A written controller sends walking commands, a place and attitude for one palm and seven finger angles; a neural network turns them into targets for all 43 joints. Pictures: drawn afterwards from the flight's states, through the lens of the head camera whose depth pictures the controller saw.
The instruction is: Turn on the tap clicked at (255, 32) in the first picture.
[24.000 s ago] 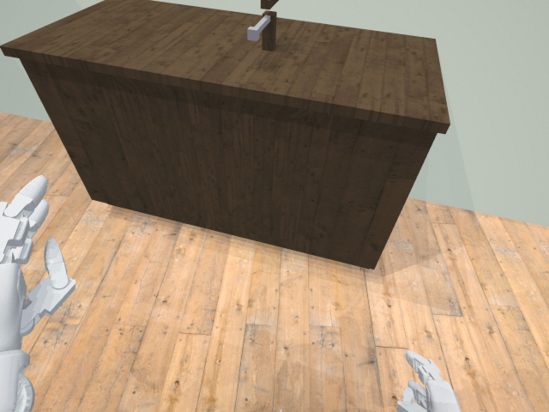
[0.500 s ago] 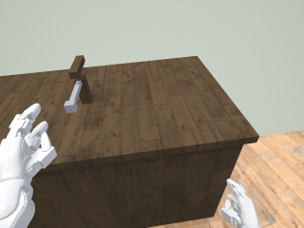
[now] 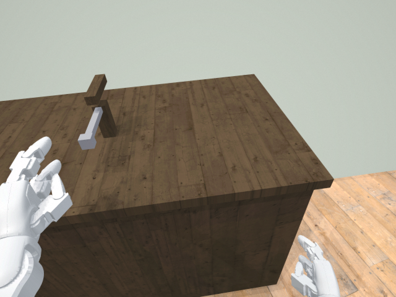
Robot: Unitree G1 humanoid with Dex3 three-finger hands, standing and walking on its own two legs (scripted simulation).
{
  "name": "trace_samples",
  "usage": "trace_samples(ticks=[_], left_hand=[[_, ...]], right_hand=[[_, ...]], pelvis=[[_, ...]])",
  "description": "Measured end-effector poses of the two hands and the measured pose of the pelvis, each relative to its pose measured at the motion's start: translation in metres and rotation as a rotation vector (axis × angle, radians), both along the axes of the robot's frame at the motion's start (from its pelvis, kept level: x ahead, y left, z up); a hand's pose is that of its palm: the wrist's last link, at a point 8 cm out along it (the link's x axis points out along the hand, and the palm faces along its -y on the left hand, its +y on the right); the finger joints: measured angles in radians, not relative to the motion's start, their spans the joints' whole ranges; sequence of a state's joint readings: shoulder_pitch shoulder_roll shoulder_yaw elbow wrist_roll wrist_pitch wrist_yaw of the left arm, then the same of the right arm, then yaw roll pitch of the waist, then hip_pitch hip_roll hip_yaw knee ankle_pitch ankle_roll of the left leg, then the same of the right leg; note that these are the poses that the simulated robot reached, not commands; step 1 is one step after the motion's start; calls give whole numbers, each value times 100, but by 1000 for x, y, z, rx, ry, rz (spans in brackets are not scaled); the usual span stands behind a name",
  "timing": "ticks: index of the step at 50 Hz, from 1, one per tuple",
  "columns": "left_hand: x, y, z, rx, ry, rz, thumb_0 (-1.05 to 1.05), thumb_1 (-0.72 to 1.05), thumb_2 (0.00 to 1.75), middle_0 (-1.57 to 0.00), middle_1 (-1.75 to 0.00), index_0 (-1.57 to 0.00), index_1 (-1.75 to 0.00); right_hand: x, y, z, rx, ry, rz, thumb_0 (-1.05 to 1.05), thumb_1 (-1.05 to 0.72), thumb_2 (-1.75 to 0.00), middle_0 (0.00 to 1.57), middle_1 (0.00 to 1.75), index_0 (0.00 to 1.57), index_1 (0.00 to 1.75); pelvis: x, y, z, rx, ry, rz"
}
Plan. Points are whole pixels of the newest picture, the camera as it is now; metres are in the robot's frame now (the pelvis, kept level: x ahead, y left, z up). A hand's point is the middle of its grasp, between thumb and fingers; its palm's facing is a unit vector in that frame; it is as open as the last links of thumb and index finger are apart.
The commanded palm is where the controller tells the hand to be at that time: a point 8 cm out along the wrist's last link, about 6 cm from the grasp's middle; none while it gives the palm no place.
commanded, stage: reach beside the lever's end, fingers flat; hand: left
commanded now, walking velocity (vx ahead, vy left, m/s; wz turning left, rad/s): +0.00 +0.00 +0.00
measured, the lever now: (87, 141) +0.38 +0.32 +0.15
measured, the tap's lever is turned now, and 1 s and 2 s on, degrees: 0 0 0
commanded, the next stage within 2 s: none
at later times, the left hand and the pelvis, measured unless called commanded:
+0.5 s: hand (65, 186) +0.22 +0.27 +0.18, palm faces +0.50 -0.86 -0.11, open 7.5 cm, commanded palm +0.18 +0.31 +0.19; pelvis +0.00 +0.01 +0.00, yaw +0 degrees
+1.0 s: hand (70, 172) +0.26 +0.28 +0.17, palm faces +0.51 -0.86 -0.11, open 7.6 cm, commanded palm +0.22 +0.33 +0.17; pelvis +0.00 +0.01 +0.00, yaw -1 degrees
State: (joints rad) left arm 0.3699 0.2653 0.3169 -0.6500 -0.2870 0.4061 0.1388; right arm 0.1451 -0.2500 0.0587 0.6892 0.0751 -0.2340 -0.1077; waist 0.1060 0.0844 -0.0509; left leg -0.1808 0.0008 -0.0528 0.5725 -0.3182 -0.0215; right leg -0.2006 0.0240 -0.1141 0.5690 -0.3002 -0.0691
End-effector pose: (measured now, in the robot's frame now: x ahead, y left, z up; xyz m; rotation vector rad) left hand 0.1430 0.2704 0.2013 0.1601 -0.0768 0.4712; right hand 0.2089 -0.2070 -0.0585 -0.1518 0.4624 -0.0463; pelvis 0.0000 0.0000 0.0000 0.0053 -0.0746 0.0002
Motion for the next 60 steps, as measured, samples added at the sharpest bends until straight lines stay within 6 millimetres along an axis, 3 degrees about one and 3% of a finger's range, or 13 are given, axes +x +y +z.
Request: trace_samples(ticks=[28, 44, 60], left_hand=[[37, 35, -18, -46, 30, 58, 2, 90, 90, -20, -29, -20, -29], [59, 44, -25, -61, 40, 53, 2, 90, 90, -19, -25, -18, -25], [93, 64, -32, -71, 70, 71, 2, 90, 90, -17, -21, -17, -21]], right_hand=[[-19, 0, -7, -27, 65, -51, 2, -91, -90, 20, 30, 20, 30], [-23, 2, -10, -32, 93, -66, 2, -91, -90, 20, 30, 20, 30], [-33, -13, -15, -52, 145, -107, 2, -91, -90, 20, 30, 20, 30]], pelvis=[[-5, 9, 2, 0, 11, -8], [-4, 13, 4, 3, 19, -11], [-2, 11, 5, 2, 42, -17]])
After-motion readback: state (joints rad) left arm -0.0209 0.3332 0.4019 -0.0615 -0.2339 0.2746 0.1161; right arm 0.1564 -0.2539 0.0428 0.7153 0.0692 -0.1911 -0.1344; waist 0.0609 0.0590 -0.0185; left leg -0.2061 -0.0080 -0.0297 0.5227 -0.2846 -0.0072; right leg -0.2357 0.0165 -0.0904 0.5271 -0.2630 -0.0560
